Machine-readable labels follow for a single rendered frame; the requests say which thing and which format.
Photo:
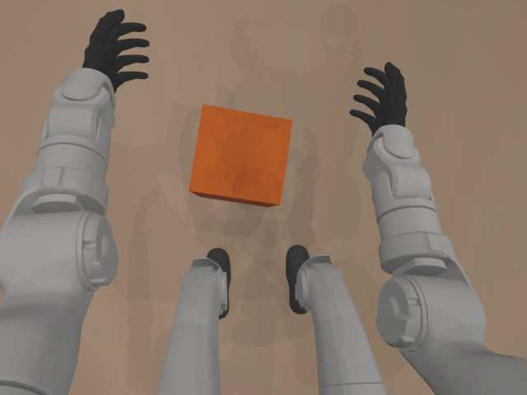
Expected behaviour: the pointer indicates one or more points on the right robot forearm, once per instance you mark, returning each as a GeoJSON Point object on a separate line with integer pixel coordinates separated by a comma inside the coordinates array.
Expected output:
{"type": "Point", "coordinates": [411, 237]}

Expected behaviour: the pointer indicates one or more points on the robot right hand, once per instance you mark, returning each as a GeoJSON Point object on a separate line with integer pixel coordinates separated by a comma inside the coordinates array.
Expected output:
{"type": "Point", "coordinates": [392, 108]}

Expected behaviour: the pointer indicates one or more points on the right robot upper arm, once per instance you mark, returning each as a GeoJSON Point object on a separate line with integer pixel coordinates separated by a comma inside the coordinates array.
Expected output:
{"type": "Point", "coordinates": [439, 326]}

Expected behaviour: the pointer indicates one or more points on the robot right foot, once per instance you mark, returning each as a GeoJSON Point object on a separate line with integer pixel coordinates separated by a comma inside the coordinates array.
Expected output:
{"type": "Point", "coordinates": [296, 256]}

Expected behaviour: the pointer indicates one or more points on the left robot forearm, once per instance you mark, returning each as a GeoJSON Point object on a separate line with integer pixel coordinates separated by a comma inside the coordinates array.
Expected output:
{"type": "Point", "coordinates": [73, 154]}

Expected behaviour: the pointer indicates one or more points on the left robot upper arm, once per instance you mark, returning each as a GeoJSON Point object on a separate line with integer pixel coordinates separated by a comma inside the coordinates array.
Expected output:
{"type": "Point", "coordinates": [51, 265]}

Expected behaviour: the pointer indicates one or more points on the robot left hand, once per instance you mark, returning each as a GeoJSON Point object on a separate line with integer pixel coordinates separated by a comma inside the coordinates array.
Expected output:
{"type": "Point", "coordinates": [103, 49]}

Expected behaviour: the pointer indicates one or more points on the carton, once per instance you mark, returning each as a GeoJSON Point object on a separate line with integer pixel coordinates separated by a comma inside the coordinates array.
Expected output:
{"type": "Point", "coordinates": [240, 157]}

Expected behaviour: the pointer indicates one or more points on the left robot thigh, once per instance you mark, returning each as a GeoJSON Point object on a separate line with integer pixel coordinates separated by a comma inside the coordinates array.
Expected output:
{"type": "Point", "coordinates": [191, 365]}

